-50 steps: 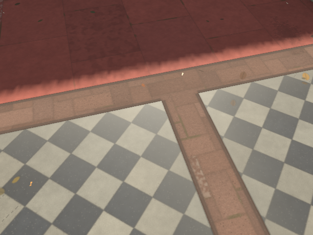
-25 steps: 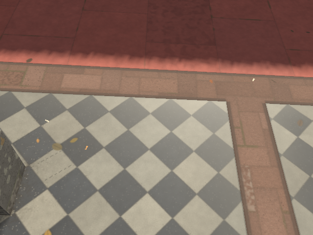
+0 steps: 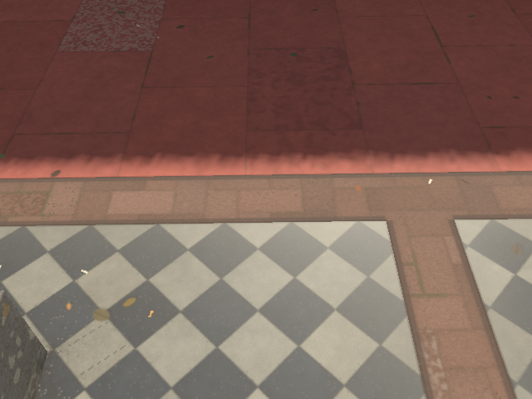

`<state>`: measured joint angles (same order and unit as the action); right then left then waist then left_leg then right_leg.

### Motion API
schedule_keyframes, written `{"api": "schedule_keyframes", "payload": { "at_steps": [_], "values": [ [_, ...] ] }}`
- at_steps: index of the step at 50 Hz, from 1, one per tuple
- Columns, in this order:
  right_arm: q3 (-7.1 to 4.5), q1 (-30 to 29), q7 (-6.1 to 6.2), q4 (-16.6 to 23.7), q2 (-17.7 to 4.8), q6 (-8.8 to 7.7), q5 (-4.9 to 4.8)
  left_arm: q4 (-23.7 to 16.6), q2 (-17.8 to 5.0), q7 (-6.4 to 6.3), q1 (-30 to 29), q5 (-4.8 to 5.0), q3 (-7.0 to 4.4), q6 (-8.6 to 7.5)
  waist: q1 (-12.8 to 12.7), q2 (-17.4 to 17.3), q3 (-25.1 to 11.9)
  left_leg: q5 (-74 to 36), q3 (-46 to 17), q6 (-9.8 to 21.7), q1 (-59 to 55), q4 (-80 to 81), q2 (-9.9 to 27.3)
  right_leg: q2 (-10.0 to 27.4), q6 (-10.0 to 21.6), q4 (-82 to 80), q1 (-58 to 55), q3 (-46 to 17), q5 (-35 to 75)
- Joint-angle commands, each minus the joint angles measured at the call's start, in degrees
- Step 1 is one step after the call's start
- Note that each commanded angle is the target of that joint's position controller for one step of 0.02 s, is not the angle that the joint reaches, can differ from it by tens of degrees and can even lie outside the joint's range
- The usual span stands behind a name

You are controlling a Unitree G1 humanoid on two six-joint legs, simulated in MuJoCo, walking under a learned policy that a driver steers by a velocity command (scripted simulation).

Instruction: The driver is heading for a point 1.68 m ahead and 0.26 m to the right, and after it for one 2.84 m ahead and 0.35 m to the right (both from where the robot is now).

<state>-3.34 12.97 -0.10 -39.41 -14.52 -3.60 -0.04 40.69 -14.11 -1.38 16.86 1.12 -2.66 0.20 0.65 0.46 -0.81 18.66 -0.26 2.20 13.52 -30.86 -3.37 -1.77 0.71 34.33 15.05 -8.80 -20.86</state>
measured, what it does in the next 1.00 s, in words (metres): walks ahead: right foot, then left foot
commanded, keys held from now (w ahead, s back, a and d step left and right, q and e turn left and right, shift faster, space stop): w+e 0.56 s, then w+q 0.44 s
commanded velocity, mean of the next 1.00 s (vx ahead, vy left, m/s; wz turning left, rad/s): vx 0.45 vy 0.00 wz -0.26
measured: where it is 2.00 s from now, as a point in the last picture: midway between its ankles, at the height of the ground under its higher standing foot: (348, 249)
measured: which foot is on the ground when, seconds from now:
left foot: down 0.00-0.42, up 0.44-0.96, down 0.98-1.00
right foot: down 0.00-0.00, up 0.02-0.38, down 0.40-0.98, up 1.00-1.00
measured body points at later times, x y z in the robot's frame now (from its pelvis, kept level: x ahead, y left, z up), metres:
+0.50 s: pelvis +0.20 -0.11 -0.01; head +0.24 -0.13 +0.43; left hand +0.47 +0.08 -0.09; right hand +0.17 -0.40 -0.13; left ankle +0.09 +0.09 -0.63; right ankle +0.26 -0.20 -0.73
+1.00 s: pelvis +0.50 -0.17 -0.02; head +0.54 -0.18 +0.43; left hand +0.60 +0.11 -0.14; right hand +0.64 -0.46 -0.10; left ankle +0.63 -0.12 -0.73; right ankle +0.27 -0.21 -0.70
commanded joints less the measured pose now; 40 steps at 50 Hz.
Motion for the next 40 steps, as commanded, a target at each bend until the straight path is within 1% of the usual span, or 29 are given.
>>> {"api": "schedule_keyframes", "payload": {
  "at_steps": [1,2,3,4,5,6,7,9,12,13,15,16,17,18,19,20,21,22,23,24,25,26,27,28,30,32,35,37,40],
  "values": [
    [-4.15,11.1,-0.35,0.5,-12.1,-2.2,0.32,-10.7,-4.2,-0.2,-12.5,1.26,-0.97,-2.04,6.7,-10.9,3.4,22.7,-33.3,10.2,-19.6,20.1,21.7,-1.8,1.1,13.5,30.8,0.2,-9.5],
    [-3.79,10.4,-0.25,0.4,-10.8,-2.35,0.79,-10.9,-7.1,-0.17,-12.0,1.38,-1.93,-2.51,5.2,-9.1,6.4,21.0,-37.5,13.6,-17.8,20.7,26.3,1.6,1.2,23.1,36.0,-1.2,-10.9],
    [-3.24,9.1,0.15,0.7,-8.8,-2.52,0.25,-10.0,-7.4,0.23,-9.6,1.35,-2.15,-2.82,3.6,-6.8,6.8,18.0,-34.3,13.6,-18.0,20.2,25.7,3.3,1.4,27.5,37.7,-1.8,-7.4],
    [-2.92,8.1,0.43,0.7,-7.8,-2.5,-0.09,-9.0,-6.7,0.7,-8.1,1.1,-2.05,-2.95,3.0,-5.8,5.9,13.4,-29.1,12.1,-19.4,20.2,23.8,4.4,1.4,29.6,38.6,-1.3,-3.5],
    [-2.71,7.3,0.59,0.5,-7.4,-2.28,-0.01,-8.7,-6.2,1.23,-8.2,0.94,-1.98,-3.14,2.8,-5.6,5.5,7.2,-23.7,10.4,-19.5,20.5,22.0,5.5,1.2,30.1,38.6,-0.8,0.0],
    [-2.5,6.5,0.7,0.5,-7.2,-2.13,0.29,-8.8,-6.1,1.73,-9.0,0.8,-1.98,-3.16,2.9,-5.5,5.3,0.8,-18.2,8.9,-18.3,21.1,20.1,6.3,0.7,29.5,37.3,0.3,3.0],
    [-2.41,6.4,0.69,0.2,-7.2,-2.1,0.46,-9.0,-5.6,2.22,-10.1,0.65,-1.74,-3.1,3.3,-5.3,5.3,-5.3,-13.3,8.2,-16.8,21.7,18.5,6.3,-0.1,28.2,35.7,2.1,5.4],
    [-2.41,6.6,0.75,-0.8,-8.0,-1.91,0.44,-9.9,-4.3,2.95,-12.4,0.35,-1.09,-2.95,4.0,-5.1,5.0,-12.8,-6.3,7.6,-14.6,21.8,16.9,6.7,-1.6,23.4,32.9,5.0,9.4],
    [-2.68,7.3,0.84,-2.4,-10.5,-1.43,0.0,-11.7,-2.8,4.03,-16.6,0.51,-0.02,-3.08,5.3,-5.5,5.5,-16.3,0.1,6.8,-12.0,21.7,16.1,6.7,-1.9,12.9,27.2,8.1,15.1],
    [-2.78,7.6,0.79,-3.0,-11.3,-1.31,-0.27,-12.1,-2.9,4.38,-17.5,0.58,0.07,-3.12,5.4,-5.6,5.8,-16.6,1.5,6.4,-11.5,21.5,16.3,6.3,-1.5,9.9,25.1,9.1,15.9],
    [-3.06,8.4,0.6,-3.9,-12.8,-1.08,-0.98,-12.8,-4.1,4.96,-18.7,0.74,-0.16,-3.01,5.2,-5.9,6.3,-18.3,3.2,5.8,-11.9,21.1,17.6,5.5,0.0,6.2,21.8,11.0,15.6],
    [-3.19,8.4,0.52,-4.3,-13.3,-0.91,-1.28,-13.2,-4.9,5.17,-18.8,0.77,-0.45,-2.94,4.5,-6.1,6.3,-22.5,4.1,5.4,-12.8,20.0,18.4,4.9,1.2,4.8,20.3,11.7,14.7],
    [-3.34,8.0,0.53,-4.5,-14.0,-0.73,-1.43,-13.3,-6.0,5.25,-17.9,0.6,-0.98,-2.84,3.2,-6.5,5.4,-32.2,5.6,4.7,-13.8,17.1,18.7,3.4,2.6,3.5,17.4,12.8,13.1],
    [-3.6,7.8,0.7,-4.6,-14.9,-0.48,-1.56,-12.9,-7.5,5.18,-15.3,0.28,-1.79,-2.61,1.0,-7.1,2.8,-43.9,7.5,3.8,-14.7,11.8,18.7,1.2,4.1,2.8,12.5,14.4,11.3],
    [-3.69,7.2,0.94,-4.5,-15.4,-0.12,-1.69,-11.1,-9.6,4.93,-8.1,0.2,-3.13,-2.31,-3.6,-6.6,-1.4,-52.5,10.0,2.5,-13.2,1.9,17.6,-1.4,6.0,0.5,2.4,15.8,12.3],
    [-3.15,8.0,1.27,-4.0,-14.1,-0.24,-1.39,-8.5,-12.8,4.03,1.8,0.44,-5.05,-1.71,-8.2,-4.9,-6.5,-51.2,11.1,0.7,-5.6,-11.0,15.7,-3.0,8.2,-0.2,-12.8,14.4,13.1],
    [-1.45,9.7,1.21,-1.6,-8.9,-0.67,0.75,-7.4,-17.9,2.69,8.5,0.86,-6.41,-1.07,-8.8,6.7,-11.7,-15.8,11.2,-2.4,13.7,-32.2,10.9,8.7,13.3,-2.0,-31.0,-5.4,8.4],
    [0.17,10.9,0.8,1.4,-5.7,-2.51,0.7,-9.4,-20.9,2.89,6.5,0.61,-5.96,-1.94,-4.8,14.9,-22.0,15.2,-0.6,-4.1,27.5,-48.1,1.0,21.5,23.1,-15.1,-39.0,-40.9,-6.5],
    [-1.36,4.4,0.19,2.4,-11.9,-3.8,-1.48,-9.4,-15.9,3.39,5.7,0.14,-4.68,-2.79,-8.0,7.2,-18.3,10.4,-7.0,-3.4,33.4,-51.1,4.2,20.6,20.2,-19.5,-36.0,-38.6,-10.6],
    [-1.16,1.7,-0.02,3.4,-11.8,-4.45,-2.52,-8.5,-13.5,3.36,3.7,-0.23,-3.88,-3.34,-6.5,6.4,-9.8,5.3,-5.3,-2.2,35.0,-48.4,6.3,18.6,18.0,-19.4,-28.0,-29.8,-7.2],
    [-0.92,1.6,0.47,2.9,-10.9,-4.67,-1.39,-8.8,-12.2,3.36,-0.1,-0.26,-3.41,-3.7,-3.5,1.3,-5.0,1.0,-5.1,-2.1,31.9,-43.4,8.8,15.8,16.2,-19.2,-18.5,-23.0,0.2],
    [-1.27,2.4,0.82,2.2,-11.1,-4.31,-0.1,-9.3,-10.9,3.35,-3.3,-0.81,-2.98,-3.95,-1.1,1.7,-3.3,-1.8,-5.5,-2.2,27.6,-39.0,10.5,13.4,15.2,-19.4,-11.8,-18.1,6.9],
    [-1.36,3.3,0.73,1.8,-11.1,-3.55,0.32,-9.9,-10.2,3.23,-5.3,-1.34,-2.7,-4.04,0.7,2.9,-2.3,-3.6,-5.6,-2.4,24.4,-37.4,11.2,11.5,14.9,-20.7,-7.2,-15.5,10.3],
    [-1.3,4.0,0.7,1.5,-10.6,-2.92,0.63,-9.8,-10.2,3.04,-6.0,-1.38,-2.75,-4.29,1.4,3.5,-2.2,-4.6,-5.0,-3.1,23.0,-36.1,11.0,11.0,15.5,-21.6,-4.7,-14.3,13.7],
    [-0.85,5.0,0.55,0.1,-9.0,-1.79,0.91,-7.9,-9.0,2.64,-5.2,-1.0,-2.2,-4.98,1.7,2.9,-1.9,-7.7,-3.4,-4.6,22.2,-32.5,11.1,10.5,15.7,-22.6,-2.1,-8.8,20.7],
    [-0.34,0.8,0.59,0.9,-7.7,-1.42,0.81,-5.8,-9.3,2.19,-3.0,-1.06,-2.03,-5.35,0.1,2.9,0.3,-14.2,-2.7,-5.5,24.5,-26.1,11.4,9.8,14.7,-23.6,-2.0,-4.8,24.3],
    [0.31,-4.8,-0.03,1.6,-6.4,-1.89,0.17,-3.8,-9.7,1.8,-0.9,-1.06,-1.76,-5.38,-2.6,3.2,1.7,-25.9,-1.9,-4.7,23.8,-14.3,10.5,8.3,11.8,-24.2,-3.4,-0.1,22.9],
    [0.71,-8.7,-0.72,2.5,-5.7,-2.22,-0.48,-2.3,-10.8,1.66,1.0,-0.94,-1.89,-5.55,-4.6,2.9,3.2,-30.5,-1.1,-3.8,23.0,-8.7,9.5,9.5,11.0,-25.3,-4.9,0.7,19.8],
    [0.88,-12.6,-1.91,4.0,-5.8,-2.44,-1.19,0.1,-11.5,1.69,3.4,-0.93,-2.04,-5.39,-6.2,1.9,5.5,-29.3,-1.5,-2.1,26.7,-3.9,8.6,12.4,10.9,-25.1,-11.9,1.3,20.4]
  ]
}}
